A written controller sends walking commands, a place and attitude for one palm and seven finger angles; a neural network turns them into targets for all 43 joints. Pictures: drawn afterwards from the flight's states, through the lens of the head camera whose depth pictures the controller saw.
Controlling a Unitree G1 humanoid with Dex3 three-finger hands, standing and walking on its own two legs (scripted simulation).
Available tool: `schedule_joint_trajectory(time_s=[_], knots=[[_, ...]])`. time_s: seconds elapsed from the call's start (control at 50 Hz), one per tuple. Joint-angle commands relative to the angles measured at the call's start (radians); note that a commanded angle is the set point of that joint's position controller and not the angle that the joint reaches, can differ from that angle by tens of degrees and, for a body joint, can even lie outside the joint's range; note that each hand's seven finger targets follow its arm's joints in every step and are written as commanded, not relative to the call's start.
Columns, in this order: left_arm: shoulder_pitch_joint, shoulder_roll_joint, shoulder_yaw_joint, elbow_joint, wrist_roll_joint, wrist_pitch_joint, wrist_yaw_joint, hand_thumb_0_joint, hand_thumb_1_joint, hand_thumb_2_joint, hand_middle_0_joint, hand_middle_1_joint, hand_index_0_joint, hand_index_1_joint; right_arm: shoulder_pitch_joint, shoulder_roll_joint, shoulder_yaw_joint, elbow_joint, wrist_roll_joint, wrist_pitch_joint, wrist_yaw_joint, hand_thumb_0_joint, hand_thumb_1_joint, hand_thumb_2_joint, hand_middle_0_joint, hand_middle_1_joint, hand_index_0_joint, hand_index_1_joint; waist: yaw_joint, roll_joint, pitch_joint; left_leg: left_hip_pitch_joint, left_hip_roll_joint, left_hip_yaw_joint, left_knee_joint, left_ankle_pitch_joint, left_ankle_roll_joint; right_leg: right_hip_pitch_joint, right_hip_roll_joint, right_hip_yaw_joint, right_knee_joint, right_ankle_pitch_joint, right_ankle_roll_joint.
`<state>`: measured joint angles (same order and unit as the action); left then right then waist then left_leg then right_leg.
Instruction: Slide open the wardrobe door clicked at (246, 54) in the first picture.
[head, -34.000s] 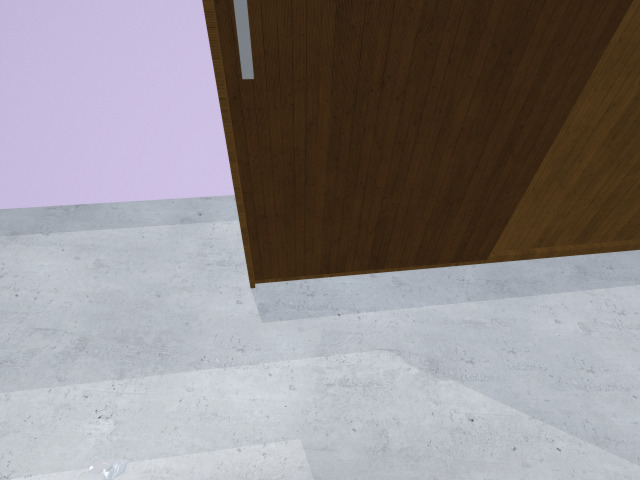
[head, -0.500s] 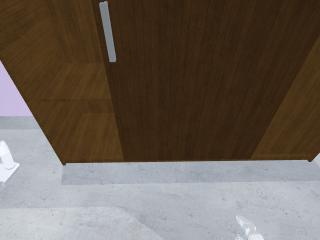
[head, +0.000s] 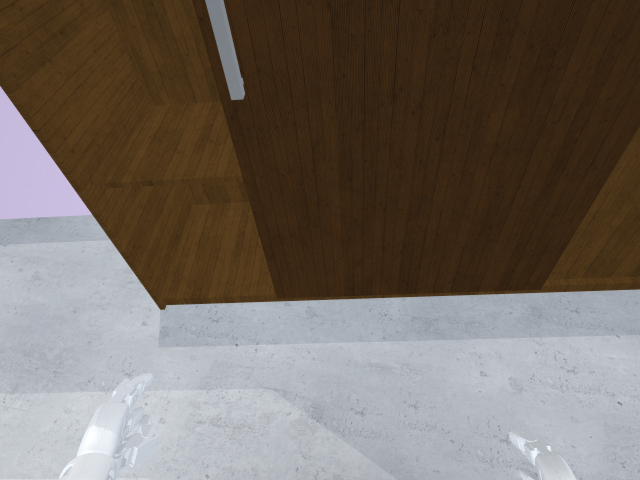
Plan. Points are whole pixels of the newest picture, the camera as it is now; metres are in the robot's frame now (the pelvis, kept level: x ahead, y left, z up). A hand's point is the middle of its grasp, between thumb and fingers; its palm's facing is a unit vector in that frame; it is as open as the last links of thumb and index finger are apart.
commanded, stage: let the arm hang, fingers relaxed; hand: left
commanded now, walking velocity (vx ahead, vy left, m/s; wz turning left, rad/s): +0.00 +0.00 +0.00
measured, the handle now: (226, 36) +0.80 +0.19 +0.21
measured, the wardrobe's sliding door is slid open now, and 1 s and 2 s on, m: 0.44 0.44 0.44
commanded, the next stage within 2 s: look to check the result in 0.92 s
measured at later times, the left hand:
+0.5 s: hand out of the picture +0.06 +0.29 -0.13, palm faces -0.05 -0.93 -0.36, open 7.3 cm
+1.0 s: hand out of the picture +0.14 +0.27 -0.13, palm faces -0.10 -0.95 -0.30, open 7.3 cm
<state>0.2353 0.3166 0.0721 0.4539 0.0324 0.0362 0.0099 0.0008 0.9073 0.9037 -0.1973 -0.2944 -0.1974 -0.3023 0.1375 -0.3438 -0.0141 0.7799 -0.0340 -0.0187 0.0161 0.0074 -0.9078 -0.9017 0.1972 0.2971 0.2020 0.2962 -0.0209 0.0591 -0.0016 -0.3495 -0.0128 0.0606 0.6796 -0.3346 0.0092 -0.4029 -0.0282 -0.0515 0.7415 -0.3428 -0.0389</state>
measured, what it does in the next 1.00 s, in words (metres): shifts its weight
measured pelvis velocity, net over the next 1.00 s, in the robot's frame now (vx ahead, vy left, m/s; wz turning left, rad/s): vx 0.03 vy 0.05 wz -0.03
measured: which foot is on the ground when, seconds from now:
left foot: down 0.00-1.00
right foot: down 0.00-1.00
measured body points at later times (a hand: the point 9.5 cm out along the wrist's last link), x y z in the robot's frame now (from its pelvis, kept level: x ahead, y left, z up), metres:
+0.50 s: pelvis +0.01 +0.04 +0.03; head +0.04 +0.03 +0.48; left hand +0.06 +0.34 -0.11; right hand +0.06 -0.24 -0.12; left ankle +0.01 +0.13 -0.72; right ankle +0.03 -0.09 -0.72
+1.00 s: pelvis +0.03 +0.05 +0.03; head +0.06 +0.05 +0.48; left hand +0.14 +0.32 -0.11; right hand +0.10 -0.25 -0.10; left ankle +0.01 +0.13 -0.72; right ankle +0.03 -0.09 -0.72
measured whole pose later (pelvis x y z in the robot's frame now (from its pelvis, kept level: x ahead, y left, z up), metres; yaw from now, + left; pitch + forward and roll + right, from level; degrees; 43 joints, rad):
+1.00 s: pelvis +0.03 +0.05 +0.03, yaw -2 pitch -1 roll +0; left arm 0.06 0.32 -0.01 1.11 0.02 -0.01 0.00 0.00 0.91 0.90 -0.20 -0.30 -0.20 -0.30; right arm 0.08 -0.33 0.00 1.13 -0.02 0.00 0.00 0.00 -0.91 -0.90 0.20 0.30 0.20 0.30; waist -0.02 -0.02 0.06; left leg -0.08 -0.04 0.07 0.30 -0.21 0.05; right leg -0.14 -0.04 -0.01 0.33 -0.17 0.03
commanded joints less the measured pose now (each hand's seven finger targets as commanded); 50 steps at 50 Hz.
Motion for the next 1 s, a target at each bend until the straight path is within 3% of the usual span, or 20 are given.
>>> schedule_joint_trajectory(time_s=[0.0,0.04,0.06,0.08,0.1,0.12,0.14,0.16,0.22,0.28,0.36,0.52,0.62,0.68,0.86,0.98], knots=[[-0.011,0.212,0.010,0.103,0.004,-0.060,0.004,0.000,0.900,0.900,-0.200,-0.300,-0.200,-0.300,0.010,-0.124,-0.051,-0.059,0.010,0.018,-0.016,0.000,-0.900,-0.900,0.200,0.300,0.200,0.300,0.011,-0.348,-0.063,-0.037,0.024,-0.066,0.076,-0.113,0.000,0.191,-0.270,0.340,-0.321,0.521,-0.130],[-0.063,0.218,-0.001,0.174,0.005,-0.055,0.005,0.000,0.900,0.900,-0.200,-0.300,-0.200,-0.300,0.012,-0.115,-0.048,-0.016,0.011,0.029,-0.017,0.000,-0.900,-0.900,0.200,0.300,0.200,0.300,-0.002,-0.178,-0.040,0.014,0.031,-0.073,0.032,-0.103,0.004,0.149,-0.248,0.325,-0.353,0.390,-0.133],[-0.095,0.216,-0.005,0.205,0.001,-0.053,0.006,0.000,0.900,0.900,-0.200,-0.300,-0.200,-0.300,0.028,-0.106,-0.043,0.007,0.012,0.030,-0.017,0.000,-0.900,-0.900,0.200,0.300,0.200,0.300,-0.020,-0.094,-0.034,0.083,0.044,-0.081,-0.056,-0.010,0.006,0.115,-0.231,0.308,-0.345,0.320,-0.113],[-0.104,0.208,-0.012,0.235,-0.006,-0.051,0.006,0.000,0.900,0.900,-0.200,-0.300,-0.200,-0.300,0.046,-0.095,-0.035,0.026,0.013,0.028,-0.015,0.000,-0.900,-0.900,0.200,0.300,0.200,0.300,-0.026,-0.044,-0.053,0.154,0.065,-0.101,-0.140,0.146,0.012,0.097,-0.182,0.255,-0.311,0.275,-0.071],[-0.107,0.173,-0.021,0.270,-0.012,-0.049,0.005,0.000,0.900,0.900,-0.200,-0.300,-0.200,-0.300,0.036,-0.096,-0.028,0.047,0.011,0.022,-0.018,0.000,-0.900,-0.900,0.200,0.300,0.200,0.300,-0.015,0.032,-0.059,0.164,0.102,-0.149,-0.212,0.216,0.022,0.110,-0.116,0.195,-0.280,0.215,-0.029],[-0.090,0.145,-0.030,0.304,-0.015,-0.047,0.003,0.000,0.900,0.900,-0.200,-0.300,-0.200,-0.300,0.004,-0.107,-0.022,0.058,0.008,0.017,-0.021,0.000,-0.900,-0.900,0.200,0.300,0.200,0.300,0.013,0.074,-0.068,0.118,0.137,-0.178,-0.256,0.211,0.038,0.169,-0.074,0.153,-0.284,0.174,0.000],[-0.068,0.127,-0.037,0.347,-0.012,-0.041,0.005,0.000,0.900,0.900,-0.200,-0.300,-0.200,-0.300,-0.020,-0.100,-0.018,0.076,0.007,0.022,-0.019,0.000,-0.900,-0.900,0.200,0.300,0.200,0.300,0.026,0.068,-0.065,0.066,0.141,-0.167,-0.297,0.078,0.037,0.208,-0.066,0.137,-0.330,0.045,0.008],[-0.069,0.124,-0.025,0.377,-0.009,-0.035,0.005,0.000,0.900,0.900,-0.200,-0.300,-0.200,-0.300,-0.037,-0.095,-0.023,0.084,0.004,0.028,-0.018,0.000,-0.900,-0.900,0.200,0.300,0.200,0.300,0.031,0.110,-0.018,0.031,0.119,-0.169,-0.320,-0.023,0.032,0.195,-0.067,0.145,-0.355,-0.023,0.003],[-0.072,0.138,-0.028,0.450,-0.012,-0.039,0.000,0.000,0.900,0.900,-0.200,-0.300,-0.200,-0.300,-0.006,-0.106,-0.024,0.134,0.007,0.024,-0.023,0.000,-0.900,-0.900,0.200,0.300,0.200,0.300,0.027,0.075,-0.042,0.060,0.122,-0.167,-0.342,-0.020,0.034,0.229,-0.072,0.148,-0.385,0.020,-0.006],[-0.081,0.147,-0.032,0.504,-0.013,-0.047,0.002,0.000,0.900,0.900,-0.200,-0.300,-0.200,-0.300,0.015,-0.122,-0.028,0.170,0.014,0.016,-0.027,0.000,-0.900,-0.900,0.200,0.300,0.200,0.300,0.023,-0.005,-0.077,0.118,0.135,-0.168,-0.343,0.076,0.036,0.253,-0.078,0.136,-0.397,0.104,-0.007],[-0.103,0.153,-0.039,0.559,-0.015,-0.046,0.003,0.000,0.900,0.900,-0.200,-0.300,-0.200,-0.300,0.008,-0.136,-0.026,0.215,0.016,0.013,-0.029,0.000,-0.900,-0.900,0.200,0.300,0.200,0.300,0.022,-0.027,-0.031,0.129,0.149,-0.170,-0.383,0.108,0.034,0.244,-0.079,0.121,-0.406,0.135,0.001],[-0.143,0.185,-0.046,0.612,-0.016,-0.052,0.008,0.000,0.900,0.900,-0.200,-0.300,-0.200,-0.300,-0.023,-0.153,-0.022,0.267,0.018,0.004,-0.025,0.000,-0.900,-0.900,0.200,0.300,0.200,0.300,0.020,-0.069,-0.033,0.204,0.156,-0.146,-0.400,0.288,0.027,0.262,-0.094,0.115,-0.398,0.262,0.014],[-0.175,0.200,-0.047,0.615,-0.013,-0.055,0.010,0.000,0.900,0.900,-0.200,-0.300,-0.200,-0.300,-0.056,-0.163,-0.021,0.282,0.018,0.003,-0.020,0.000,-0.900,-0.900,0.200,0.300,0.200,0.300,0.021,-0.063,-0.012,0.214,0.152,-0.139,-0.418,0.317,0.022,0.269,-0.098,0.116,-0.409,0.276,0.021],[-0.183,0.208,-0.047,0.612,-0.011,-0.060,0.011,0.000,0.900,0.900,-0.200,-0.300,-0.200,-0.300,-0.066,-0.170,-0.022,0.286,0.020,0.002,-0.018,0.000,-0.900,-0.900,0.200,0.300,0.200,0.300,0.019,-0.083,-0.042,0.239,0.148,-0.135,-0.414,0.344,0.024,0.286,-0.100,0.119,-0.415,0.305,0.021],[-0.204,0.211,-0.044,0.603,-0.013,-0.063,0.011,0.000,0.900,0.900,-0.200,-0.300,-0.200,-0.300,-0.089,-0.181,-0.021,0.292,0.019,-0.004,-0.022,0.000,-0.900,-0.900,0.200,0.300,0.200,0.300,0.016,-0.032,-0.047,0.270,0.146,-0.123,-0.425,0.420,0.014,0.314,-0.104,0.115,-0.420,0.359,0.017],[-0.191,0.215,-0.041,0.607,-0.013,-0.064,0.011,0.000,0.900,0.900,-0.200,-0.300,-0.200,-0.300,-0.090,-0.187,-0.022,0.292,0.022,-0.004,-0.025,0.000,-0.900,-0.900,0.200,0.300,0.200,0.300,0.015,-0.041,-0.058,0.294,0.148,-0.120,-0.422,0.426,0.016,0.323,-0.104,0.117,-0.436,0.368,0.015]])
